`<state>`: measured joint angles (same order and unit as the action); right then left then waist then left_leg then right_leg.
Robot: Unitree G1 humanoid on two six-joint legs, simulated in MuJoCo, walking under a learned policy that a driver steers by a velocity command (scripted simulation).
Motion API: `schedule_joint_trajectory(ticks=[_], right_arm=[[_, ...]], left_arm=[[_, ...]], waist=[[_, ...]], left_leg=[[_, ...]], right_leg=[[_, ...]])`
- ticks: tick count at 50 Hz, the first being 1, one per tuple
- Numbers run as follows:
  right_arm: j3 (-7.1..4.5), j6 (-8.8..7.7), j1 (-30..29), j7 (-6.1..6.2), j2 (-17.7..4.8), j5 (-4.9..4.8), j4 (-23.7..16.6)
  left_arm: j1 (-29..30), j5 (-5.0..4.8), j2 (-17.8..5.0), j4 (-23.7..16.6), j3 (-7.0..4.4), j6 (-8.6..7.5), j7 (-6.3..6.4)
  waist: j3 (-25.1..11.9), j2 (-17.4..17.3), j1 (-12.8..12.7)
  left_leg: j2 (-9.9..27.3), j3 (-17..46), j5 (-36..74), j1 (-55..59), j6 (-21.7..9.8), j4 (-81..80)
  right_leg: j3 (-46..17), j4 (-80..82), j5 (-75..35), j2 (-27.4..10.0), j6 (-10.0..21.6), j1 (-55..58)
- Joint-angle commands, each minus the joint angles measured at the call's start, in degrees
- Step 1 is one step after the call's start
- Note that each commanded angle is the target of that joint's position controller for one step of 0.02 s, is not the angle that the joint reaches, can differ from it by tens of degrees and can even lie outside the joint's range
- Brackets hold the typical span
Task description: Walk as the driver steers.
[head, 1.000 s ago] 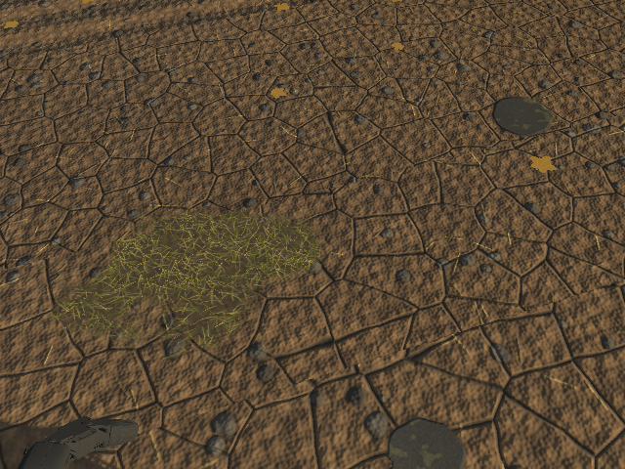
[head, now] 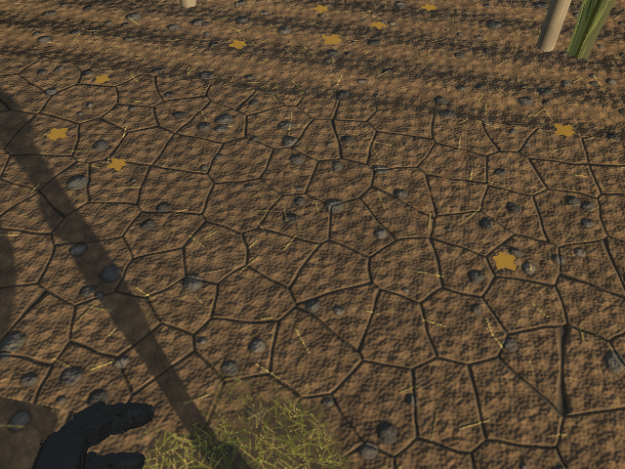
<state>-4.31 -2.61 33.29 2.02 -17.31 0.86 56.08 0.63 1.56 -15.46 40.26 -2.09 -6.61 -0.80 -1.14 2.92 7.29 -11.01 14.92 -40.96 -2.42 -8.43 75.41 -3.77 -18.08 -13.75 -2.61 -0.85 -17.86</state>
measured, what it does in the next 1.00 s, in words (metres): goes down: left foot, then right foot 0.16 m lower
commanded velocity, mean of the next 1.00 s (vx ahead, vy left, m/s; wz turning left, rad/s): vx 0.78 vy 0.00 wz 0.32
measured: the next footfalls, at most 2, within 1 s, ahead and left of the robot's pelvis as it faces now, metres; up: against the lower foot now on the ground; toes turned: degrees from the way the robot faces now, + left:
left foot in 0.38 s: +0.46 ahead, +0.04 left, +0.00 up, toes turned +26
right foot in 0.84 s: +0.94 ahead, +0.08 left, -0.15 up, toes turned +24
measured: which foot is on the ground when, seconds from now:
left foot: up 0.00-0.36, down 0.38-0.84, up 0.86-1.00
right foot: down 0.00-0.36, up 0.38-0.82, down 0.84-1.00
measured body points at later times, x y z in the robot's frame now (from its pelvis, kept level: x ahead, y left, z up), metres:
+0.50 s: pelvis +0.41 +0.01 -0.05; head +0.44 +0.02 +0.40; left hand +0.34 +0.26 -0.18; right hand +0.65 -0.17 -0.17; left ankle +0.42 +0.02 -0.76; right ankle +0.38 -0.17 -0.67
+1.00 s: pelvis +0.80 +0.08 -0.19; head +0.85 +0.11 +0.26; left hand +0.80 +0.35 -0.33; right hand +1.03 -0.10 -0.29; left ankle +0.72 +0.22 -0.72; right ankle +0.90 +0.06 -0.92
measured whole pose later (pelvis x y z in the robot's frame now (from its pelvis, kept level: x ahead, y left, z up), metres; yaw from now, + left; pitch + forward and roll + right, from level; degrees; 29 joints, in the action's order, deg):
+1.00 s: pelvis +0.80 +0.08 -0.19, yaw +14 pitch +2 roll -1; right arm 0.7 -3.8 5.9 2.5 -12.4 -0.2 42.0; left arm -14.7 1.3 -14.8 47.0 -2.1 -1.8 -1.4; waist 4.7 0.9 -2.2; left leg -0.6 8.2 -30.3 -42.4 3.6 99.7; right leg -4.2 -27.5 5.0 11.2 7.3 -23.7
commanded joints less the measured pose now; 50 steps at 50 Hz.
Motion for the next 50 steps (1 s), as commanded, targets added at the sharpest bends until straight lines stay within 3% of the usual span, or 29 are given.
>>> schedule_joint_trajectory(ticks=[1,2,3,4,5,7,9,13,17,18,19,20,21,23,27,28,33,35,36,38,41,42,43,44,45,46,47,48,50], right_arm=[[0.64,-1.11,-2.3,1.26,0.1,-5.38,-9.8],[1.28,-0.35,-2.2,2.44,-1.0,-3.52,-8.5],[1.84,0.18,-6.5,1.31,-0.9,0.02,-9.8],[0.02,0.64,-17.6,0.29,-5.3,1.78,-10.4],[0.36,1.13,-23.7,-2.07,-3.5,1.64,-14.1],[1.82,2.48,-28.4,-4.87,0.7,1.61,-17.0],[2.76,2.72,-28.1,-5.99,2.2,1.05,-18.6],[3.59,2.55,-34.9,-6.16,0.9,-0.56,-19.2],[1.35,3.05,-24.4,-6.91,-5.5,1.37,-16.2],[-0.54,2.95,-9.7,-6.18,-9.3,1.13,-11.6],[-2.28,3.2,-8.2,-4.81,-11.8,-1.65,-10.0],[-1.25,2.52,-14.2,-4.21,-13.5,-1.29,-12.8],[-0.79,2.71,-10.8,-2.4,-11.1,0.26,-13.7],[-0.16,1.19,-17.3,-0.61,-6.4,0.67,-11.7],[-0.45,-3.05,-16.9,-1.6,-8.4,1.37,-8.9],[-0.48,-4.36,-16.6,-1.7,-7.5,-0.17,-7.2],[1.14,-5.02,-15.3,-0.99,-2.9,-1.47,-4.2],[1.59,-4.53,-11.5,-0.22,-2.4,0.26,-3.1],[2.34,-3.99,-10.1,1.2,-0.5,-3.15,-2.7],[2.31,-2.57,-9.1,2.71,-2.8,-1.35,-2.8],[2.34,-1.77,-16.9,2.18,-3.8,-1.39,-5.0],[2.0,-2.58,-20.1,0.67,-4.2,-1.27,-5.5],[2.38,-3.31,-8.0,-0.94,0.4,-0.49,-8.1],[3.35,-4.64,-5.9,-1.68,-2.7,-2.04,-11.6],[3.21,-4.9,-11.8,-1.79,-4.6,-2.13,-14.2],[3.4,-4.46,-14.1,-0.94,-3.8,-2.92,-17.1],[3.0,-3.19,-15.6,0.0,-4.7,-2.18,-16.7],[2.46,-1.7,-17.9,0.83,-5.8,-1.25,-16.5],[1.2,-0.08,-21.3,2.25,-7.4,0.13,-18.3]], left_arm=[[-32.5,3.47,-9.5,9.1,-3.11,0.87,-0.09],[-31.3,2.8,-9.3,8.7,-4.08,1.26,-0.27],[-28.9,1.81,-11.9,8.4,-5.38,1.01,0.78],[-23.3,1.87,-1.5,7.6,-2.3,0.37,0.75],[-22.5,1.5,-2.9,10.6,-1.77,-0.67,1.24],[-22.7,-0.38,0.1,13.5,-0.63,-1.5,1.56],[-19.5,-1.17,-1.4,12.9,-0.72,-2.05,1.12],[-22.8,-0.84,-0.9,13.7,-0.26,-0.41,1.72],[-25.3,-0.47,-10.5,13.1,-1.77,1.95,4.18],[-21.3,0.16,-12.5,11.6,-2.19,2.66,4.33],[-18.7,1.24,-10.6,10.3,-2.33,2.97,3.67],[-25.9,1.92,-7.5,5.7,-1.27,2.21,3.46],[-22.8,-0.6,-8.9,3.0,-1.38,1.32,2.59],[-20.5,0.16,-9.5,3.8,-1.53,1.56,1.56],[-23.4,3.04,-4.3,6.1,-0.73,6.05,0.21],[-14.9,0.4,-5.1,2.5,-1.66,5.92,-0.01],[-14.9,-0.45,-1.0,3.6,-0.91,4.02,-2.16],[-9.1,-0.3,-2.1,2.0,-1.27,3.74,-1.79],[-1.0,-2.55,-2.0,-0.5,-0.82,2.15,-2.64],[-2.1,-2.52,-1.9,-0.3,-0.42,0.95,-4.87],[-30.1,-1.8,-7.5,9.5,-3.21,1.46,-5.34],[-40.3,-1.24,-8.4,13.0,-3.65,2.21,-4.13],[-34.8,1.32,-11.2,10.9,-2.94,2.06,-3.18],[-32.5,1.99,-14.0,8.1,-3.99,2.02,-2.56],[-28.1,1.41,-12.9,4.6,-4.28,2.68,-1.97],[-21.5,-0.3,-17.8,2.9,-5.61,3.61,-0.81],[-16.9,-0.79,-14.6,0.5,-4.49,4.24,-0.13],[-14.4,0.2,-11.8,-0.6,-3.18,4.15,0.67],[-11.9,-1.48,-10.4,-1.3,-2.25,3.21,0.71]], waist=[[-13.0,13.2,-9.3],[-18.3,13.7,-11.6],[-18.8,18.4,-11.9],[-6.0,0.5,-11.5],[3.9,2.6,-9.0],[8.7,0.2,-5.8],[7.0,6.1,-3.6],[5.8,-1.7,-5.1],[2.5,1.9,2.6],[-3.7,-0.4,9.6],[-6.6,-12.0,9.8],[-12.4,-13.5,-1.5],[-15.6,-10.2,1.3],[1.4,-1.2,-5.4],[5.5,-0.7,-9.4],[8.7,2.3,-9.5],[2.9,-3.0,-7.9],[7.1,-3.5,-5.1],[10.1,-0.3,-2.3],[7.6,-3.4,-2.1],[-3.5,-3.9,-14.9],[-3.8,9.1,-21.5],[-7.5,19.6,-10.9],[-22.0,14.9,-12.8],[-25.4,1.1,-13.9],[-26.1,-4.4,-10.1],[-21.9,-14.2,-7.9],[-15.0,-14.9,-6.8],[-1.6,-10.3,-3.9]], left_leg=[[6.7,-4.4,2.3,-50.0,0.0,29.2],[9.1,-8.6,6.2,-57.3,0.5,34.8],[11.1,-10.6,11.7,-58.5,0.6,37.0],[14.4,-9.7,20.9,-55.7,0.2,25.7],[15.6,-9.8,23.9,-54.9,1.5,17.9],[18.0,-9.4,28.3,-43.0,3.0,0.4],[17.3,-12.4,37.7,-37.3,2.3,-6.0],[10.8,-23.7,39.9,-29.2,-1.6,-21.6],[5.5,-24.5,33.1,-5.1,-5.6,-31.1],[6.5,-18.1,32.0,11.8,-9.9,-33.9],[12.1,-8.7,29.4,22.2,-13.7,-41.6],[23.5,8.5,48.1,28.3,-17.9,-37.0],[28.6,21.1,34.7,29.6,-23.9,-48.7],[26.2,17.0,27.2,8.0,-17.2,-57.8],[19.7,2.8,43.7,-11.4,-13.4,-58.3],[15.1,-1.7,40.9,-16.7,-9.6,-59.0],[11.1,-12.0,37.5,-20.8,-3.0,-48.2],[14.0,-12.6,40.3,-14.2,-1.7,-43.0],[16.1,-12.5,39.5,-8.0,-0.1,-38.1],[16.6,-14.3,45.6,2.0,2.3,-30.7],[15.1,-17.2,54.5,-3.6,5.6,1.0],[7.2,-23.1,23.6,-17.9,10.4,29.1],[4.2,-15.8,-9.1,-46.7,13.2,43.5],[5.4,-8.4,-6.2,-52.9,14.6,45.9],[7.5,-6.4,-1.9,-55.5,13.6,42.0],[9.4,-6.3,3.6,-57.9,13.3,42.3],[11.7,-6.6,8.5,-54.8,13.0,35.1],[12.2,-5.0,11.8,-50.6,12.3,31.4],[13.4,-5.8,17.7,-40.4,12.2,7.6]], right_leg=[[-10.1,-27.3,-52.7,-21.7,-2.7,60.0],[-16.8,-24.8,-31.3,-23.5,3.7,60.2],[-31.5,-9.3,21.6,-26.6,12.1,47.9],[-24.9,-0.6,35.5,-19.3,7.6,31.7],[-21.2,-0.4,18.6,-20.6,8.2,20.0],[-7.2,3.7,7.1,-14.6,4.1,4.4],[-0.5,4.8,-5.5,-13.0,2.2,1.6],[14.2,6.0,-26.2,-6.1,-1.9,9.7],[15.2,-19.0,-45.7,-11.2,-4.0,6.6],[14.4,-40.6,-32.4,-10.1,-3.9,-2.3],[15.9,-66.9,24.7,1.4,-3.3,-13.6],[8.4,-76.0,46.3,-0.3,-2.3,-23.4],[1.3,-74.1,41.6,2.3,-3.6,-31.6],[0.1,-55.0,36.2,-3.8,-1.5,-28.0],[3.1,-42.3,35.8,-4.4,-1.5,-12.9],[0.8,-30.8,21.7,-4.9,-1.2,-13.7],[4.7,-17.9,-16.1,-0.2,3.7,1.6],[3.6,-15.3,-13.9,0.6,5.0,-6.0],[0.1,-8.2,-11.7,-0.3,4.4,-14.7],[1.7,-0.8,-18.2,0.4,2.0,-16.6],[7.0,0.3,-23.8,1.4,2.9,9.5],[5.5,2.9,-32.0,-0.9,8.2,24.8],[-10.1,-20.3,-57.4,-7.4,15.2,47.7],[-23.8,-21.1,-58.8,-15.4,25.8,58.9],[-28.4,-15.6,-46.0,-17.9,28.3,56.4],[-38.0,-9.8,-18.5,-21.1,31.1,49.4],[-42.9,-3.5,0.6,-21.5,28.8,34.4],[-42.3,-0.9,-0.9,-21.4,27.5,18.8],[-26.5,0.8,-7.1,-8.8,21.1,-5.6]])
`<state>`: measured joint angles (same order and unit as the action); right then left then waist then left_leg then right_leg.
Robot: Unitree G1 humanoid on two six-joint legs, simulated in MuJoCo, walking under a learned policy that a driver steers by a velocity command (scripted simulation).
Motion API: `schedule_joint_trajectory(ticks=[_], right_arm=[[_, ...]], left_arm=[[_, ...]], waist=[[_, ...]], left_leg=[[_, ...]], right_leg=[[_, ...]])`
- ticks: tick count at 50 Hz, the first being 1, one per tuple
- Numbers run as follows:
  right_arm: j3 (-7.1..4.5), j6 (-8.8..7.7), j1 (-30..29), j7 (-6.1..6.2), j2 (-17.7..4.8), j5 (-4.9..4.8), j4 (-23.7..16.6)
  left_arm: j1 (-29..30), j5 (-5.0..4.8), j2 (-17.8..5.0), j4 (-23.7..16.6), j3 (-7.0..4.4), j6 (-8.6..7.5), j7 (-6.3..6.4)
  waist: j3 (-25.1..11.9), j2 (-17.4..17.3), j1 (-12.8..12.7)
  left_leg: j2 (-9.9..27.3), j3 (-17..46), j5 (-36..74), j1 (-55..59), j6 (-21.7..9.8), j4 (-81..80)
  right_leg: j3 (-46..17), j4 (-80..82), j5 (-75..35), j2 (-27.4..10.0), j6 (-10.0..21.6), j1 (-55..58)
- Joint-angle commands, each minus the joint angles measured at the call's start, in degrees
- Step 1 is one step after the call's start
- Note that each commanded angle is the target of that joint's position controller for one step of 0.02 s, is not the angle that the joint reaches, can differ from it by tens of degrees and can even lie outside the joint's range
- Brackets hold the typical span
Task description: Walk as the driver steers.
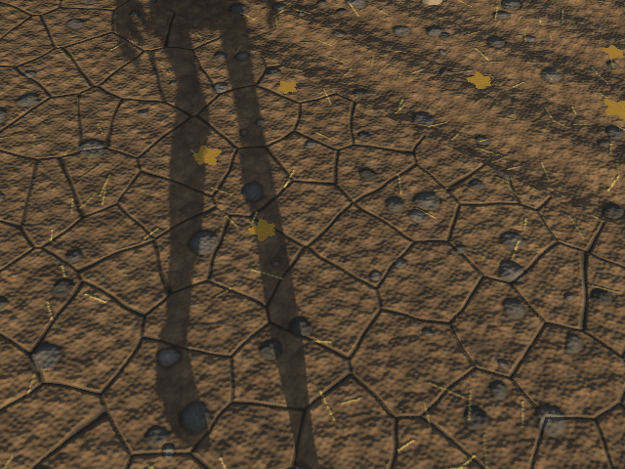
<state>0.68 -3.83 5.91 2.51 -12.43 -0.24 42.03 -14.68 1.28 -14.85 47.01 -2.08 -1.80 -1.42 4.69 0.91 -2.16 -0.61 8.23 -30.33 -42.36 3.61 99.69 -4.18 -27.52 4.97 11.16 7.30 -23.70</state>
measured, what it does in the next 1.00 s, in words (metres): walks ahead, turning right: left foot, then right foot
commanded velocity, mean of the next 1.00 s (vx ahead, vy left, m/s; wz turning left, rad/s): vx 0.04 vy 0.00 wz -0.86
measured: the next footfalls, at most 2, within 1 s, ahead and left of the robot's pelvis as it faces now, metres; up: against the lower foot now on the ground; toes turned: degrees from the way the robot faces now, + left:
left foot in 0.26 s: +0.28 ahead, +0.11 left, +0.00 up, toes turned -27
right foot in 0.68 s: +0.09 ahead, -0.11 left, +0.00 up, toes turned -42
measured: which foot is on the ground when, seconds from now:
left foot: up 0.00-0.24, down 0.26-0.68, up 0.70-1.00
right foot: down 0.00-0.24, up 0.26-0.66, down 0.68-1.00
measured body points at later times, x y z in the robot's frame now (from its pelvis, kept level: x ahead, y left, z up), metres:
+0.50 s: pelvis +0.13 +0.04 +0.01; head +0.18 +0.03 +0.46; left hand +0.41 +0.23 -0.08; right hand +0.16 -0.28 -0.07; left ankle +0.24 +0.12 -0.73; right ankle +0.07 -0.09 -0.64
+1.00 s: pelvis +0.13 -0.01 +0.01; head +0.14 -0.06 +0.46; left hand +0.46 +0.04 -0.06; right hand +0.03 -0.33 -0.09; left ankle +0.28 +0.05 -0.68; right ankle +0.06 -0.08 -0.73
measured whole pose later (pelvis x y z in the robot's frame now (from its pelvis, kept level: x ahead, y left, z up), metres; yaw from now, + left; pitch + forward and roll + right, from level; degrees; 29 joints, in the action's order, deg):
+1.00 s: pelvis +0.13 -0.01 +0.01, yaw -52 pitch +3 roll +2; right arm -5.4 0.4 5.4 0.4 -16.8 0.1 38.5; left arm -8.9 -0.1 -17.2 36.0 -3.7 2.9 1.8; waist 1.7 -1.3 -0.3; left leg 0.1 3.1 -17.1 -31.4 4.2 51.0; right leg -8.8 -29.5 14.1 4.4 2.3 -17.8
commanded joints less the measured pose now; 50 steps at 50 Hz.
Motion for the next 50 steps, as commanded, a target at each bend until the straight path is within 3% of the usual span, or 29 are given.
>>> schedule_joint_trajectory(ticks=[1,2,3,5,7,9,11,12,13,14,15,16,17,20,22,26,31,33,34,35,36,37,38,39,40,41,43,46,50], right_arm=[[-3.61,0.58,3.3,2.26,-10.2,2.6,-5.9],[-3.4,0.13,0.0,2.28,-7.9,2.86,-7.0],[-2.95,-0.02,-2.2,2.07,-5.0,1.96,-8.2],[-3.12,0.21,-2.0,0.89,-4.5,-0.28,-8.4],[-3.7,0.69,-4.3,-0.08,-6.8,-0.77,-8.8],[-4.57,0.83,-6.6,-0.72,-8.5,0.29,-9.0],[-5.24,0.28,-5.5,-0.89,-9.3,0.45,-8.5],[-5.35,-0.09,-2.7,-0.88,-9.0,0.73,-7.4],[-5.76,0.38,-1.5,-0.43,-10.6,1.59,-7.5],[-6.16,1.32,0.6,-0.34,-11.6,3.23,-7.3],[-6.18,1.51,-0.6,-0.28,-9.2,2.23,-8.3],[-5.63,1.85,-3.1,-0.15,-6.9,1.52,-9.3],[-5.34,2.54,-4.6,-0.02,-6.4,1.02,-10.0],[-5.96,3.64,-3.5,0.26,-8.9,1.59,-9.2],[-6.55,3.99,-1.4,0.5,-9.9,1.87,-8.2],[-7.77,3.94,-1.3,0.4,-12.2,1.29,-7.3],[-9.0,3.35,-1.1,-0.81,-14.1,0.17,-6.1],[-9.17,3.21,-1.2,-1.28,-13.4,-0.86,-5.7],[-8.83,3.34,1.0,-1.54,-11.3,-0.9,-4.8],[-8.23,3.75,2.3,-1.94,-8.5,0.39,-5.4],[-7.34,3.4,-1.2,-1.94,-6.7,2.03,-10.3],[-7.94,2.8,-6.2,-1.49,-10.0,1.46,-10.8],[-8.27,2.66,-7.4,-0.92,-10.7,0.56,-10.8],[-8.58,2.8,-5.5,-0.14,-11.1,0.66,-9.6],[-8.66,3.1,-3.6,0.18,-11.5,0.99,-8.6],[-8.63,3.22,-2.3,-0.11,-11.3,1.24,-7.9],[-8.13,3.18,-1.3,-0.91,-9.9,0.9,-7.3],[-6.87,3.25,-3.1,-1.72,-7.7,0.59,-7.8],[-6.61,3.47,-3.3,-2.54,-8.3,0.06,-8.5]], left_arm=[[2.8,-2.06,-11.1,-7.9,-2.48,-1.29,2.0],[2.0,-2.56,-10.9,-7.8,-2.76,-0.61,2.92],[1.1,-3.04,-11.4,-7.3,-3.21,0.59,3.8],[1.6,-3.44,-12.1,-7.8,-4.04,2.55,5.19],[1.4,-3.57,-11.0,-9.8,-4.67,3.49,5.64],[0.5,-2.97,-9.9,-11.5,-5.15,3.81,5.51],[2.2,-2.76,-8.8,-13.8,-5.25,3.9,5.13],[2.9,-2.93,-7.2,-14.7,-4.77,4.13,4.71],[-1.6,-2.63,-3.5,-14.4,-3.62,4.34,4.34],[-4.7,-3.58,-6.4,-16.3,-3.89,4.19,3.54],[-4.6,-2.81,-12.4,-15.3,-5.15,3.88,2.84],[-3.1,-2.74,-15.0,-14.3,-6.07,4.36,2.54],[-2.8,-2.57,-14.5,-13.5,-6.08,5.22,2.76],[-0.7,-2.86,-9.4,-15.3,-4.22,5.66,2.12],[1.7,-3.13,-7.8,-16.6,-3.56,5.39,1.95],[4.0,-2.63,-7.9,-17.6,-3.51,5.23,1.58],[4.0,-2.62,-8.3,-17.0,-4.25,5.93,0.72],[1.3,-2.8,-8.0,-15.6,-5.0,6.39,0.62],[-1.8,-2.63,-9.3,-14.3,-5.97,6.46,1.09],[-4.9,-2.59,-15.7,-14.4,-7.86,6.12,1.91],[-2.5,-0.8,-22.2,-16.4,-8.32,4.96,1.82],[-2.3,0.91,-19.5,-17.0,-8.08,3.67,1.16],[-0.4,0.44,-17.4,-16.3,-7.11,2.79,1.2],[2.8,-1.32,-14.8,-16.1,-6.42,2.91,1.8],[5.4,-2.46,-12.6,-16.5,-5.49,3.42,2.41],[6.5,-2.46,-11.6,-16.7,-4.92,3.74,2.99],[6.3,-1.8,-10.8,-16.1,-4.41,3.88,3.47],[4.7,-1.71,-11.0,-14.5,-4.25,3.98,3.82],[5.6,-1.01,-11.1,-13.7,-3.86,4.11,3.04]], waist=[[-6.2,-6.4,5.0],[-8.5,-3.8,3.6],[-12.3,-0.2,3.0],[-17.1,6.3,3.5],[-15.2,7.0,2.2],[-11.4,8.2,1.0],[-9.4,9.0,1.9],[-11.1,5.2,2.8],[-15.5,-4.8,0.3],[-19.4,-17.6,-1.6],[-19.2,-14.9,-0.6],[-15.2,-10.1,0.0],[-12.9,-6.1,-0.2],[-8.8,-5.3,0.4],[-9.9,-8.0,1.9],[-12.5,-9.9,2.4],[-12.1,-12.2,2.1],[-12.6,-10.7,0.2],[-11.9,-7.3,-0.5],[-8.9,8.3,-0.5],[-10.4,20.3,1.6],[-14.2,13.0,-3.1],[-11.7,9.8,-1.4],[-10.7,6.0,0.8],[-10.9,6.5,2.1],[-11.8,7.1,2.6],[-12.8,5.8,2.6],[-12.6,6.2,1.2],[-10.8,8.0,0.5]], left_leg=[[0.9,-2.6,13.7,7.9,0.5,-33.2],[-2.5,-4.9,20.5,14.9,1.4,-44.0],[-5.0,-5.0,24.5,19.0,2.3,-51.2],[-6.5,-1.5,27.5,18.5,3.1,-59.3],[-5.4,1.7,27.5,14.9,2.4,-64.3],[-4.0,4.9,26.0,13.0,1.1,-68.4],[-1.6,5.4,26.0,17.7,-1.0,-74.7],[1.9,5.6,32.1,27.8,-3.4,-79.4],[12.9,13.4,44.0,40.9,-9.3,-77.6],[24.3,26.7,47.4,45.7,-18.9,-79.5],[24.8,28.0,41.5,43.9,-21.2,-80.3],[20.3,19.6,37.2,40.0,-19.1,-79.5],[16.5,13.8,33.4,36.5,-16.5,-78.8],[12.4,4.6,34.2,29.9,-15.1,-80.9],[13.4,2.1,36.5,32.5,-16.1,-81.6],[16.3,-2.5,34.5,33.6,-16.1,-82.0],[18.7,-8.1,30.2,32.0,-12.9,-80.1],[18.3,-11.2,26.1,30.8,-9.2,-74.8],[16.0,-14.2,21.9,25.8,-6.0,-68.2],[9.4,-20.2,6.0,10.8,-0.4,-50.3],[1.8,-12.9,-7.6,-5.7,2.3,-35.3],[1.4,-5.2,-5.6,-6.3,0.8,-28.7],[1.7,-3.0,0.0,-6.1,-0.8,-28.4],[2.5,-2.2,5.0,-5.8,-1.1,-30.3],[3.0,-2.3,8.3,-3.8,-0.7,-32.0],[2.4,-3.0,10.8,-0.2,-0.2,-31.7],[1.4,-4.2,14.0,3.3,0.4,-35.0],[1.2,-4.4,15.5,6.8,1.0,-44.7],[1.4,-5.0,11.5,13.7,0.2,-51.8]], right_leg=[[-16.9,9.7,-27.0,-13.6,9.1,-7.3],[-13.4,8.5,-29.3,-8.8,6.1,-9.1],[-13.1,6.9,-30.3,-7.4,3.2,-6.0],[-16.5,4.8,-26.5,-9.1,0.2,3.8],[-22.7,4.0,-13.5,-10.8,-1.2,9.5],[-28.8,3.2,-2.7,-11.9,-1.1,12.1],[-31.7,-0.1,1.8,-11.3,-0.4,10.9],[-29.1,-6.2,12.3,-8.2,-1.7,5.3],[-20.3,-19.6,30.1,-2.5,-4.7,-4.1],[-11.3,-31.8,36.3,0.7,-7.3,-12.5],[-8.9,-41.0,31.8,-4.3,-10.3,-15.1],[-7.6,-44.4,26.8,-6.1,-11.6,-16.1],[-6.1,-47.0,23.3,-7.4,-12.4,-15.5],[0.4,-44.9,16.8,-9.8,-13.0,-15.0],[2.1,-40.8,16.1,-11.7,-13.4,-15.4],[3.0,-31.3,13.7,-15.0,-12.7,-10.6],[7.2,-16.5,13.6,-14.1,-8.7,-0.5],[9.1,-6.2,9.3,-12.0,-6.0,6.6],[7.2,-1.3,6.4,-10.8,-3.9,13.2],[-10.5,5.8,-10.1,-21.4,1.4,21.7],[-29.1,5.0,-23.1,-31.4,11.8,25.2],[-28.4,7.8,-17.5,-31.3,13.7,23.6],[-24.4,8.1,-13.9,-27.7,10.5,21.9],[-21.1,7.0,-12.0,-25.1,7.2,20.7],[-18.3,6.0,-13.5,-24.4,5.6,19.3],[-16.3,5.6,-15.7,-23.2,5.1,17.2],[-14.0,4.9,-17.3,-21.5,4.4,16.5],[-13.8,3.5,-16.3,-20.8,4.1,16.9],[-16.4,2.6,-13.6,-21.3,5.4,12.5]])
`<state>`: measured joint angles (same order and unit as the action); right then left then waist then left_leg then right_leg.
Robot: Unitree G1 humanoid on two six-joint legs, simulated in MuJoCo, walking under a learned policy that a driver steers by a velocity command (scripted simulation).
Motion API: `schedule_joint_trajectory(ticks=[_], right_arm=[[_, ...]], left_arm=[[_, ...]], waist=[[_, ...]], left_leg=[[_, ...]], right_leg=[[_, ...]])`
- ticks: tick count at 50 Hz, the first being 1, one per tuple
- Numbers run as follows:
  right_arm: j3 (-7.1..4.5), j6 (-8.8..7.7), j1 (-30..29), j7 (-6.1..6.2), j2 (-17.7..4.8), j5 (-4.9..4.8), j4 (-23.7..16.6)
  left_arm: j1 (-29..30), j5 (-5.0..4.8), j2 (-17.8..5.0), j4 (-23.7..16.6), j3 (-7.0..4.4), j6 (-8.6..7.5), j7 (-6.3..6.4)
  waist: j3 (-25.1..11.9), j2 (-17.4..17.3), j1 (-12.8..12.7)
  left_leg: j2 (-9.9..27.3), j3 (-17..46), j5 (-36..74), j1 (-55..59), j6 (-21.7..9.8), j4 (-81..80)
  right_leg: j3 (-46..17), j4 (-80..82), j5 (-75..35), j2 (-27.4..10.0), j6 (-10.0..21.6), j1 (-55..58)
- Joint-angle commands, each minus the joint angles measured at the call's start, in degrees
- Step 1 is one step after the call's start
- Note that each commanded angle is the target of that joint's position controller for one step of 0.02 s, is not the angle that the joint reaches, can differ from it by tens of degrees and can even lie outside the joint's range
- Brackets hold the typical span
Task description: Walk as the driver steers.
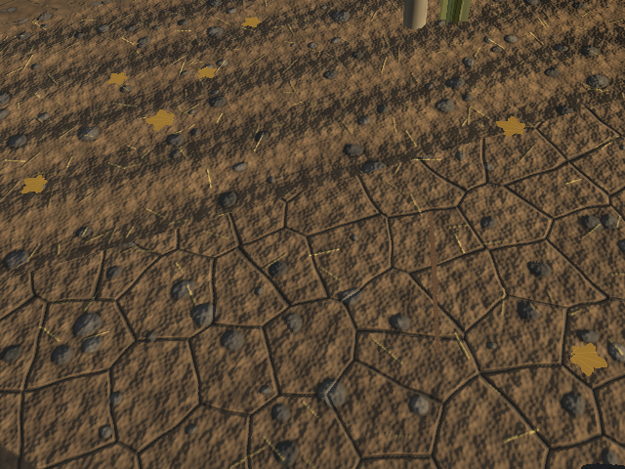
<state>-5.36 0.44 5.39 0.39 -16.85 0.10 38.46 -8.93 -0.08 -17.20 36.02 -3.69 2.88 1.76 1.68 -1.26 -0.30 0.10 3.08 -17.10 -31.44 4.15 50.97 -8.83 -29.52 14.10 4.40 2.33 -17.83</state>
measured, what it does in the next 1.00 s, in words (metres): walks ahead: left foot, then right foot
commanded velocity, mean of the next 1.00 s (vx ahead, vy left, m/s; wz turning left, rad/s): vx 0.48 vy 0.00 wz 0.01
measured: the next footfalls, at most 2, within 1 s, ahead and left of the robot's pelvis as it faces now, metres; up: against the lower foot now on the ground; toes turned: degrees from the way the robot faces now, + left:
left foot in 0.12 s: +0.07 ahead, +0.14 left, +0.00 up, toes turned -4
right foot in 0.60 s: +0.13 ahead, -0.12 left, +0.00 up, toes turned -3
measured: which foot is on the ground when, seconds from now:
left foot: up 0.00-0.10, down 0.12-0.58, up 0.60-1.00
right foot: down 0.00-0.36, up 0.38-0.58, down 0.60-1.00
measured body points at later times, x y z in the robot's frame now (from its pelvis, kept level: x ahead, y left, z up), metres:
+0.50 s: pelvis +0.06 +0.02 +0.00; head +0.06 +0.02 +0.45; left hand +0.18 +0.29 -0.11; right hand +0.16 -0.25 -0.11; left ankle +0.03 +0.15 -0.74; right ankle +0.03 -0.10 -0.71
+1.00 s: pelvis +0.35 +0.00 -0.03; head +0.39 +0.01 +0.42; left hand +0.26 +0.26 -0.17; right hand +0.61 -0.21 -0.10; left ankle +0.52 +0.08 -0.72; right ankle +0.09 -0.12 -0.73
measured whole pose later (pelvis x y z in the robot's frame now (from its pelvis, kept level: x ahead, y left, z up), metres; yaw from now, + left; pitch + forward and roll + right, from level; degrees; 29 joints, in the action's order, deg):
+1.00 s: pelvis +0.35 +0.00 -0.03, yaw +4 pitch +3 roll +0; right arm -1.4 -1.1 0.8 -4.6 -16.0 2.1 36.7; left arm -28.9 2.5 -14.7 52.9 -1.6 -5.6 0.2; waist 1.2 0.9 -4.1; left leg -1.7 -7.0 -7.1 -39.3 -9.1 39.6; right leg 7.7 -7.4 25.6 -0.6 -0.8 17.2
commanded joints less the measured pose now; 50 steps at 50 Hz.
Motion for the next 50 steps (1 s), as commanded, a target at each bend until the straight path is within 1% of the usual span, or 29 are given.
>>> schedule_joint_trajectory(ticks=[1,4,5,6,7,8,9,12,15,16,17,19,21,23,25,26,27,28,29,30,31,32,33,35,37,41,46,48,50], right_arm=[[-0.59,-0.82,-2.6,-0.57,-4.0,-0.38,-5.1],[-0.39,-1.38,-0.8,-1.16,-3.2,-0.55,-5.1],[-0.17,-1.72,0.6,-1.28,-2.3,-0.16,-4.7],[-0.27,-2.02,1.2,-1.19,-3.6,0.94,-5.0],[-1.09,-2.07,1.2,-0.92,-8.1,1.84,-5.9],[-0.45,-2.01,-0.4,-0.97,-6.3,2.52,-4.9],[0.43,-2.15,-2.5,-1.05,-2.9,1.77,-5.4],[0.16,-2.33,-1.7,-0.81,-4.0,0.5,-5.5],[0.36,-2.26,-0.2,-0.46,-3.4,0.76,-6.0],[0.58,-1.96,1.4,-0.29,-2.5,0.85,-5.6],[-0.03,-1.51,3.4,-0.13,-4.1,0.06,-5.4],[-0.77,-1.64,9.4,0.12,-6.9,-1.23,-3.8],[-1.41,-2.73,12.3,0.31,-9.0,-1.41,-2.4],[-1.2,-3.67,12.3,0.26,-8.8,-1.27,-2.4],[-0.99,-3.77,9.3,-0.3,-8.4,-2.06,-2.9],[-0.96,-3.65,7.1,-0.58,-8.5,-2.32,-3.1],[-1.36,-2.62,6.4,-1.8,-8.4,2.28,-1.4],[-1.62,-2.3,5.1,-1.98,-8.3,2.31,-1.2],[-1.14,-2.53,4.5,-1.83,-6.6,2.05,-1.3],[0.25,-2.96,0.3,-1.98,-2.2,2.07,-3.1],[1.31,-3.6,-2.8,-2.06,1.5,1.3,-7.4],[1.13,-3.52,-2.4,-2.03,-0.7,1.35,-7.3],[0.83,-3.42,-1.7,-2.58,-2.7,1.41,-6.0],[0.71,-3.4,2.4,-3.6,-4.0,2.88,-3.5],[0.97,-2.56,1.0,-4.47,-3.9,2.88,-3.2],[1.86,-1.89,-5.2,-4.88,-2.9,1.58,-4.5],[3.4,-2.02,-11.2,-5.67,-1.2,2.05,-6.8],[3.37,-1.99,-8.7,-5.01,-1.8,2.09,-6.0],[2.12,-2.22,4.9,-4.17,-5.0,1.68,-2.3]], left_arm=[[0.2,0.33,-8.6,-2.6,-2.09,-0.59,-0.46],[2.0,-0.18,-7.0,-2.1,-1.37,-0.78,-0.94],[2.7,-0.51,-5.8,-1.9,-0.93,-0.99,-0.87],[0.4,0.08,-4.1,-1.3,-0.54,-1.41,-0.77],[-4.5,1.19,-3.8,-0.6,-0.66,-1.99,-0.81],[-5.4,0.53,-3.8,-0.2,-0.7,-2.3,-0.81],[-4.1,0.62,-5.4,0.4,-1.03,-2.2,-0.71],[-1.1,0.79,-4.3,0.5,-1.14,-1.22,-1.26],[-1.0,0.13,-3.1,1.4,-0.95,-1.38,-1.73],[-2.3,0.2,-2.2,2.2,-0.73,-1.52,-1.77],[-3.2,-0.32,-2.9,2.4,-1.05,-1.77,-1.97],[-2.0,-1.31,-3.1,1.3,-1.19,-3.38,-2.5],[1.6,-2.06,-2.7,0.2,-1.09,-5.33,-2.53],[2.1,-1.74,-2.7,-0.2,-1.27,-6.77,-2.71],[0.0,-1.86,-2.4,0.8,-1.09,-7.63,-3.31],[-1.8,-1.59,-1.9,1.8,-1.03,-7.88,-3.5],[-4.7,3.32,-1.4,4.0,-0.52,-6.64,-4.92],[-11.1,3.38,-1.2,6.5,-0.92,-6.29,-4.94],[-18.0,3.29,-3.0,8.7,-1.5,-6.32,-4.47],[-28.2,3.87,-7.6,10.4,-2.57,-6.9,-3.79],[-29.6,3.88,-13.2,9.5,-3.09,-7.32,-3.43],[-22.5,3.8,-12.0,8.2,-2.99,-6.72,-2.69],[-18.4,3.23,-9.8,7.3,-2.34,-6.8,-2.48],[-15.5,2.57,-7.3,7.4,-1.17,-7.33,-2.46],[-16.7,1.96,-5.1,8.9,-0.27,-8.06,-2.36],[-19.2,1.88,-5.6,11.2,-0.42,-9.0,-2.48],[-19.3,1.83,-4.6,13.6,0.49,-9.94,-2.14],[-19.7,2.25,-6.8,14.2,0.26,-9.82,-1.44],[-18.5,3.31,-10.3,13.9,-0.66,-8.21,-0.4]], waist=[[-7.3,10.3,-1.4],[-6.3,10.3,0.0],[-6.0,9.5,1.6],[-6.8,6.5,1.0],[-8.2,-3.2,-2.5],[-9.1,-11.2,-4.2],[-8.0,-9.8,-3.5],[-6.0,-5.6,-1.2],[-5.0,-2.6,0.0],[-7.0,-2.6,0.2],[-5.7,-3.0,0.9],[0.9,-5.1,2.2],[6.3,-8.2,3.1],[5.7,-8.0,3.0],[3.9,-7.6,1.3],[2.8,-7.4,-0.1],[0.8,-5.5,-1.4],[-0.5,-4.3,-4.6],[-2.2,-0.7,-7.6],[-3.6,12.3,-13.5],[-3.2,21.2,-12.3],[1.3,11.0,-8.2],[3.1,5.3,-5.6],[1.8,5.5,-2.3],[3.9,7.5,-2.4],[7.3,6.1,-3.6],[8.6,4.9,-3.6],[4.3,7.1,-1.5],[-5.1,10.4,5.9]], left_leg=[[0.6,-0.1,-2.8,4.6,-0.7,-4.9],[0.2,-0.9,-0.2,11.7,-2.3,-16.1],[0.2,-1.2,7.7,16.9,-3.2,-24.5],[3.4,1.7,18.4,22.5,-4.2,-26.8],[10.8,8.3,32.8,26.4,-8.0,-25.1],[14.8,13.8,31.2,21.9,-14.5,-26.9],[13.8,13.5,25.7,19.8,-15.0,-27.9],[7.2,6.5,14.0,20.5,-8.7,-25.7],[5.0,3.8,11.8,21.3,-7.0,-24.2],[4.1,3.3,2.2,22.5,-7.2,-24.9],[3.7,4.2,-13.2,22.6,-8.3,-25.8],[10.6,16.0,-33.2,22.0,-13.3,-32.8],[19.6,28.7,-36.8,19.7,-18.8,-40.3],[20.7,28.9,-31.2,20.9,-19.0,-42.7],[17.3,20.3,-21.9,19.9,-16.3,-42.5],[14.0,14.5,-17.1,16.8,-14.8,-41.6],[8.2,6.6,-16.0,14.5,-13.0,-38.5],[5.6,3.0,-16.6,9.8,-12.5,-33.3],[3.7,0.8,-14.8,2.0,-12.1,-25.2],[-1.2,-4.7,-9.5,-9.0,-10.4,-2.4],[-7.1,-0.8,-15.8,-21.1,-10.4,12.4],[-1.5,4.7,-9.7,-26.4,-11.2,18.2],[1.8,3.4,-3.9,-26.4,-10.9,18.3],[4.5,0.6,0.6,-19.1,-8.8,13.9],[5.0,-1.5,5.2,-17.3,-6.8,11.9],[1.3,-0.3,12.0,-17.7,-6.3,2.9],[1.1,-9.1,16.4,-8.3,-11.4,-9.5],[-3.0,-13.1,12.1,-1.1,-14.0,-10.7],[-8.1,-14.4,3.9,11.5,-16.1,-8.9]], right_leg=[[-12.6,4.2,-22.4,-14.5,10.4,5.7],[-14.3,3.0,-19.1,-12.9,9.3,3.9],[-13.8,2.3,-16.2,-11.2,7.5,2.3],[-12.5,1.0,-10.1,-8.7,4.3,0.4],[-7.1,-4.9,0.6,-3.0,0.7,-2.4],[-2.7,-5.4,7.7,-1.7,-2.1,-0.5],[-1.7,-3.8,5.9,-3.4,-3.5,2.0],[-1.5,-0.9,-2.3,-3.2,-2.6,2.3],[-2.5,0.7,-4.6,-3.7,-1.6,2.0],[-1.3,0.9,3.1,-2.7,-1.2,2.3],[0.4,-0.7,14.4,-1.4,-0.1,-1.0],[3.4,-7.0,21.0,-1.9,1.6,-10.8],[7.2,-15.0,13.5,-4.8,1.6,-15.8],[5.7,-19.9,16.0,-7.2,2.5,-18.1],[7.5,-12.9,14.1,-7.9,3.1,-12.7],[9.6,-8.0,10.6,-6.7,2.9,-5.7],[15.2,-1.5,2.3,-1.9,1.5,3.8],[18.7,1.9,-2.5,0.6,0.4,13.6],[16.9,0.7,1.1,0.3,0.2,24.6],[-0.9,8.7,16.7,-11.9,2.6,32.8],[-33.1,21.4,35.2,-25.0,8.1,30.9],[-36.1,21.8,39.9,-27.6,11.1,27.1],[-29.2,19.4,35.4,-25.7,9.9,24.6],[-18.7,21.5,27.6,-19.9,7.5,19.5],[-12.6,24.4,20.0,-16.9,7.7,16.5],[2.1,27.3,3.4,-15.5,6.1,16.5],[13.9,30.5,-17.6,-16.9,4.3,18.2],[18.0,21.3,-51.3,-17.5,3.2,23.2],[19.6,-0.2,-75.8,-18.6,2.4,26.2]])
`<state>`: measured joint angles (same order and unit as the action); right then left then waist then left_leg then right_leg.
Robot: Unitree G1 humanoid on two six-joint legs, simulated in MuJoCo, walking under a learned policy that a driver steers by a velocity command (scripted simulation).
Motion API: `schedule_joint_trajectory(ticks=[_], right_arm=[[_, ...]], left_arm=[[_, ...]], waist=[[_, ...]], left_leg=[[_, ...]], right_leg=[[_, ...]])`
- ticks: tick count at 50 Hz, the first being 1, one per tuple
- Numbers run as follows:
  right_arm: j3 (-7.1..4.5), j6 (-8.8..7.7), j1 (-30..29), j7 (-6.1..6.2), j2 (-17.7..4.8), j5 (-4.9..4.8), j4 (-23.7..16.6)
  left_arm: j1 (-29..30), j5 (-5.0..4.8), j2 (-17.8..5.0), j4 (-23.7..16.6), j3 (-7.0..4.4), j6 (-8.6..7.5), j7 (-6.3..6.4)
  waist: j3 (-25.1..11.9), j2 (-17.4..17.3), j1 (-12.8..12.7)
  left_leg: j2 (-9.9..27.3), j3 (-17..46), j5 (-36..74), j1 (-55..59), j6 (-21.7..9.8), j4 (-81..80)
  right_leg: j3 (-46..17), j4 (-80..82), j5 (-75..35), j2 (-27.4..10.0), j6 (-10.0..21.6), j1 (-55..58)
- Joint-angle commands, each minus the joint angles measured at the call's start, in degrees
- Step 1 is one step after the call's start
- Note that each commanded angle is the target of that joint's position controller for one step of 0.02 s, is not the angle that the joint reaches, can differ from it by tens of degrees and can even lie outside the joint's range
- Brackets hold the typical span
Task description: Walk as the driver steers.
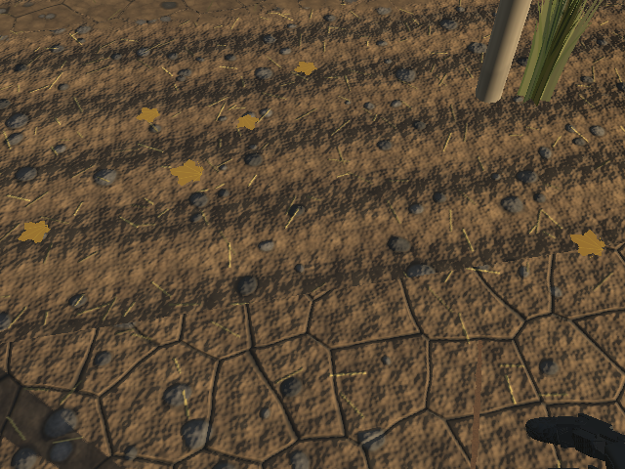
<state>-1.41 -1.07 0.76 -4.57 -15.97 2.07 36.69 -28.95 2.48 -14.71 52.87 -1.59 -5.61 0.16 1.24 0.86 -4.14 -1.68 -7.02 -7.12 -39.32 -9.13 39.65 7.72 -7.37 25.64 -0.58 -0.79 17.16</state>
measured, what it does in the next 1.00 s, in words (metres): walks ahead, turning left: left foot, then right foot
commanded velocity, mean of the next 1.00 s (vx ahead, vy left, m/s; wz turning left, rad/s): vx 0.99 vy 0.00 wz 0.59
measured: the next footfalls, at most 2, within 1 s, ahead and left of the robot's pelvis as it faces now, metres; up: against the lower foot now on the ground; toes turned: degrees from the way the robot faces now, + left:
left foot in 0.04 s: +0.21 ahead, +0.06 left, +0.00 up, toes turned +4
right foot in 0.48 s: +0.69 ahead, +0.02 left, +0.00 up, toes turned +29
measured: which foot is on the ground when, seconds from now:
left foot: up 0.00-0.02, down 0.04-0.46, up 0.48-0.88, down 0.90-1.00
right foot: down 0.00-0.04, up 0.06-0.46, down 0.48-0.92, up 0.94-1.00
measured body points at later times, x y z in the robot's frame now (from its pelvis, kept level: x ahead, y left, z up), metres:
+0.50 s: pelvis +0.47 +0.07 +0.00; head +0.51 +0.09 +0.45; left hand +0.65 +0.36 -0.05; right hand +0.55 -0.24 -0.11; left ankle +0.20 +0.05 -0.66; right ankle +0.66 +0.00 -0.71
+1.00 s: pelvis +0.86 +0.33 +0.01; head +0.88 +0.35 +0.46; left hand +0.67 +0.51 -0.13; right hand +1.16 +0.25 -0.08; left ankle +0.88 +0.41 -0.71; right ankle +0.78 +0.08 -0.58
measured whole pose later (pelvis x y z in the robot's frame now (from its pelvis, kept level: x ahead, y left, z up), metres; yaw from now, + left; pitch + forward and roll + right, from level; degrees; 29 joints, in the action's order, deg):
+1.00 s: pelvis +0.86 +0.33 +0.01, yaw +36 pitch +1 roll -1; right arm 0.0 -3.5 5.6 -1.1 -16.0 3.2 41.5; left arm -26.2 0.1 -14.5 52.1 -0.8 -4.2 -0.4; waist 2.4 -0.1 -4.5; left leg -2.8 -4.9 -13.1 -25.5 -5.8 37.4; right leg -1.8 -69.7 18.2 -2.6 3.9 -11.4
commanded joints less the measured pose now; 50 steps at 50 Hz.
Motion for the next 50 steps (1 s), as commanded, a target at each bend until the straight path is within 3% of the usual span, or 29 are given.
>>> schedule_joint_trajectory(ticks=[1,2,3,4,6,7,10,14,19,21,22,23,24,25,26,27,28,29,32,36,37,40,42,44,45,46,47,48,50], right_arm=[[-3.03,-0.9,23.1,1.4,-8.3,-0.41,3.8],[-4.81,-0.62,30.5,2.52,-12.9,-0.1,6.3],[-6.13,0.24,24.7,3.04,-18.3,-0.32,5.3],[-6.62,0.46,23.7,2.84,-18.0,-1.23,4.5],[-5.73,-0.3,22.9,3.74,-12.7,-1.21,6.8],[-5.32,-0.96,21.1,4.12,-11.5,-1.3,7.1],[-3.97,-2.57,19.8,4.19,-8.9,-2.02,7.0],[-4.25,-3.48,22.5,4.07,-9.8,-2.22,7.2],[-5.12,-3.35,27.3,4.42,-11.8,-2.94,9.1],[-5.48,-3.33,25.2,5.0,-13.6,-2.84,8.8],[-5.89,-3.46,23.7,4.89,-15.8,-2.24,8.5],[-6.14,-3.82,20.0,4.46,-17.0,-1.77,7.8],[-4.68,-4.61,18.8,4.28,-11.2,-1.4,6.7],[-1.98,-4.27,26.9,4.67,-1.0,-4.2,4.7],[-1.89,-3.51,24.3,4.95,-6.9,-2.91,4.3],[-2.48,-2.91,18.5,4.53,-9.3,-1.4,4.9],[-2.37,-2.54,15.8,3.67,-8.7,-0.54,4.7],[-2.06,-2.16,13.8,2.81,-7.5,0.01,4.2],[-0.45,-0.88,11.7,1.47,-2.9,0.51,1.7],[0.6,-0.97,0.7,0.51,-4.0,0.81,-3.2],[1.37,-1.22,-0.6,-0.07,-3.5,0.56,-4.8],[1.93,-1.74,-5.6,-1.0,-3.7,0.1,-5.1],[1.63,-1.93,-4.6,-0.12,-5.0,0.65,-4.3],[0.06,-1.93,9.5,1.5,-8.3,1.28,0.0],[-1.26,-1.93,21.2,2.64,-10.8,1.56,3.7],[-2.83,-2.02,27.3,3.95,-15.8,2.29,5.6],[-3.7,-1.99,25.2,4.43,-19.0,2.14,4.0],[-3.75,-1.96,22.8,4.52,-15.6,0.95,4.3],[-2.65,-3.43,17.4,4.59,-9.9,0.62,6.4]], left_arm=[[3.8,0.66,-14.0,-4.0,-3.19,1.09,1.59],[4.0,0.54,-11.9,-5.3,-2.66,0.81,1.35],[3.8,-0.53,-4.2,-9.9,-0.96,-0.49,-0.57],[9.6,-0.37,-8.5,-12.6,-1.2,-1.74,-0.79],[14.2,-0.29,-7.9,-13.7,-0.32,-2.91,-0.59],[15.8,0.67,-6.9,-14.4,0.07,-2.28,-0.41],[15.6,2.52,-5.9,-15.2,0.57,1.29,-0.74],[31.0,1.15,-4.2,-21.8,1.96,1.81,-1.9],[36.5,-0.12,-4.9,-24.3,2.18,1.26,-1.87],[31.3,-0.33,-7.3,-23.1,1.25,1.18,-0.95],[23.8,-0.89,-10.6,-21.4,-0.14,1.02,-0.05],[11.8,-1.33,-13.3,-18.5,-1.52,0.88,1.06],[-0.3,0.06,-17.0,-16.4,-3.24,0.71,2.55],[1.0,2.73,-19.6,-16.4,-3.75,0.56,2.4],[5.4,1.27,-17.2,-16.5,-4.31,1.19,1.63],[10.7,0.71,-11.2,-16.6,-3.09,1.19,1.27],[12.2,0.71,-8.3,-15.2,-2.44,1.11,0.8],[11.3,1.02,-7.2,-13.6,-2.1,0.85,0.61],[7.5,-0.23,-4.3,-8.5,-1.12,-0.97,-0.5],[6.6,-1.08,-5.8,-6.2,-1.12,-2.07,-1.16],[7.8,-1.09,-8.2,-6.3,-1.56,-2.28,-1.2],[4.3,-1.6,-10.8,-4.1,-1.81,-2.39,-1.38],[1.4,-1.58,-13.5,-2.4,-2.11,-1.91,-0.9],[1.5,-1.2,-16.6,-1.6,-2.57,-0.49,0.2],[2.6,-1.6,-16.2,-1.8,-2.31,0.2,0.47],[0.3,-0.85,-9.4,-3.3,-0.94,0.39,0.05],[-5.3,-3.17,-4.8,-6.1,-0.05,0.06,-0.48],[2.8,-2.98,-10.7,-7.0,-1.43,0.15,0.01],[6.1,-2.58,-7.6,-6.9,-0.7,0.44,-0.67]], waist=[[-11.0,7.2,16.1],[-14.8,0.9,17.7],[-15.5,-17.8,9.1],[-16.8,-10.3,11.8],[-4.5,1.3,8.1],[-1.7,2.5,5.8],[2.1,1.4,2.0],[7.4,-0.2,5.6],[2.4,-3.3,9.5],[-2.2,-3.5,6.4],[-7.4,-4.2,2.3],[-12.5,-4.2,-4.8],[-19.1,0.8,-8.8],[-26.0,17.7,-1.2],[-24.9,15.7,-1.6],[-14.2,8.4,-1.1],[-8.1,2.6,-0.1],[-5.1,1.2,0.5],[-0.3,3.6,3.8],[5.4,2.0,4.3],[5.5,4.2,5.6],[7.3,0.9,4.2],[4.2,3.1,5.4],[-5.5,7.0,12.9],[-10.6,5.9,18.8],[-17.3,-3.4,16.8],[-26.6,-15.2,10.5],[-20.0,-5.5,12.3],[-2.8,-0.9,7.0]], left_leg=[[-7.6,-2.7,-7.6,34.1,-4.2,-0.8],[-1.2,10.1,-18.5,49.1,-5.8,-3.3],[13.9,47.1,-32.3,60.6,-13.9,-17.0],[15.6,59.9,-32.7,62.5,-16.3,-24.7],[13.3,46.7,-17.4,46.3,-11.8,-26.0],[10.2,40.8,-12.6,38.5,-10.5,-26.4],[5.2,33.0,-7.4,26.4,-10.5,-28.5],[1.0,28.9,4.3,17.8,-7.7,-32.5],[2.6,30.2,29.0,30.5,-3.2,-27.2],[2.2,30.3,42.2,33.1,-0.4,-19.0],[2.4,30.8,46.5,33.6,0.9,-9.4],[1.0,30.2,43.8,29.3,1.6,3.3],[-1.6,26.3,25.4,21.0,1.7,21.1],[-7.3,19.2,-25.0,3.3,3.1,38.9],[-3.5,15.4,-17.6,-1.8,2.2,42.2],[-0.1,14.6,-10.5,-2.4,2.3,39.5],[1.5,13.7,-7.9,-1.4,2.6,37.2],[2.6,13.7,-8.0,-0.6,2.7,35.7],[4.1,15.1,-10.0,-1.6,3.2,31.8],[3.2,12.0,-1.2,-4.6,4.6,18.9],[4.0,10.2,2.9,0.0,4.4,11.0],[2.0,3.3,9.1,11.3,2.5,0.6],[-1.1,0.2,4.9,15.0,0.7,-2.0],[-4.6,0.6,-2.9,30.4,-1.3,-2.5],[-2.3,4.2,-2.9,45.0,-2.4,-6.5],[11.9,20.2,-18.5,59.0,-2.0,-6.2],[26.3,51.2,-28.2,67.7,-4.8,-16.7],[23.5,48.4,-25.2,61.5,-3.1,-21.3],[19.2,31.2,-11.5,42.1,-1.8,-24.6]], right_leg=[[3.6,-39.6,-85.8,-13.1,5.0,-14.4],[2.8,-59.6,-61.4,-9.6,4.3,-29.1],[-2.2,-80.5,-2.8,4.0,0.7,-55.7],[-13.5,-84.5,-4.7,3.4,2.3,-65.3],[-13.8,-74.3,-10.4,-2.7,3.0,-62.7],[-13.6,-70.1,-9.3,-4.4,2.2,-59.0],[-11.9,-62.3,-4.9,-6.0,-0.8,-55.3],[-7.2,-42.0,-21.5,-4.6,-3.1,-52.3],[-7.0,-26.9,-32.4,0.2,-0.8,-45.0],[-7.7,-22.3,-28.2,2.9,0.2,-33.3],[-8.9,-23.2,-23.3,3.4,0.7,-24.1],[-9.6,-22.9,-19.2,1.2,1.4,-11.5],[-18.5,-24.3,-1.7,-8.8,3.1,2.1],[-47.8,-17.5,8.0,-28.0,8.7,15.1],[-58.8,-10.0,17.9,-25.9,10.7,8.5],[-48.1,-8.3,17.4,-21.3,9.8,-1.8],[-39.8,-8.2,7.7,-18.8,9.5,-9.5],[-33.7,-7.6,0.2,-16.5,8.9,-14.3],[-25.0,-4.2,-9.2,-14.3,9.0,-21.2],[-10.7,1.9,-24.5,-10.5,7.9,-26.0],[-8.5,4.3,-24.7,-10.8,7.9,-28.7],[-3.7,10.0,-37.0,-11.3,8.0,-29.0],[-1.3,2.4,-64.4,-12.2,7.6,-19.8],[-0.2,-18.9,-82.3,-13.4,6.6,-16.8],[-0.7,-35.9,-75.5,-11.4,5.7,-24.0],[-2.8,-58.7,-30.8,-5.9,5.9,-37.5],[-10.6,-76.9,1.6,1.9,5.5,-53.7],[-14.2,-78.0,-4.6,-0.7,6.6,-59.4],[-12.7,-69.0,-11.5,-5.4,5.8,-58.2]])
Velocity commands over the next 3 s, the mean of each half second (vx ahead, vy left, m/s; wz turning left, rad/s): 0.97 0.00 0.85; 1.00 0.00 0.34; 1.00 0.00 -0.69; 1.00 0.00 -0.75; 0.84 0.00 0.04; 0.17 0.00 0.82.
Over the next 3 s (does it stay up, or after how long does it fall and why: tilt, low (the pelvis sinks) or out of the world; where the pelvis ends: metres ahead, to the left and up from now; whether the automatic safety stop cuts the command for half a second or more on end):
stays up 2.39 0.55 0.03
